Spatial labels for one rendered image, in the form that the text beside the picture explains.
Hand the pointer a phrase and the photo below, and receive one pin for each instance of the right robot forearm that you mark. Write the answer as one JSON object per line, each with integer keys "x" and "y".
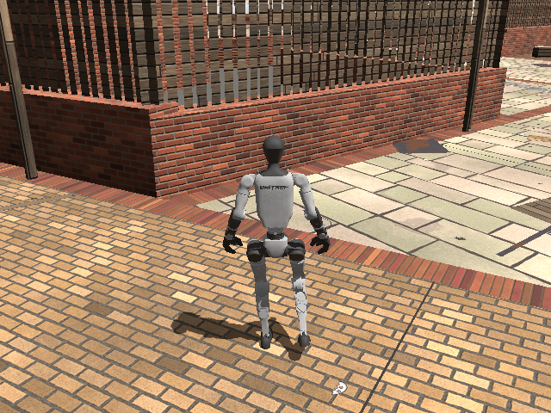
{"x": 319, "y": 226}

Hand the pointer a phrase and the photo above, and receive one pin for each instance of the robot right hand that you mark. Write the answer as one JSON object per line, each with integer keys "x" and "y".
{"x": 318, "y": 241}

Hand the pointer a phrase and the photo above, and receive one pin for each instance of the robot right shin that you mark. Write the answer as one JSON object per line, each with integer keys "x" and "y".
{"x": 301, "y": 306}

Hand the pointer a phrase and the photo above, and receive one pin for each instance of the robot left hand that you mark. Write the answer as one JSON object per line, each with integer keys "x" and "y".
{"x": 235, "y": 241}

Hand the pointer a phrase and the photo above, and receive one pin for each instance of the right robot foot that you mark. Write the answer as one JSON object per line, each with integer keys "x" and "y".
{"x": 304, "y": 340}

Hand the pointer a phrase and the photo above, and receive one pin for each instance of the robot left upper arm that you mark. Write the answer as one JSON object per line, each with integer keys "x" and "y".
{"x": 247, "y": 181}

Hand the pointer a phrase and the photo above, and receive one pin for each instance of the robot right upper arm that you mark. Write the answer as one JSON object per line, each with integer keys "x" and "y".
{"x": 306, "y": 194}

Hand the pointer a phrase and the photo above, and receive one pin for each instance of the left robot forearm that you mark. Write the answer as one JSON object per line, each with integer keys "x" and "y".
{"x": 232, "y": 227}

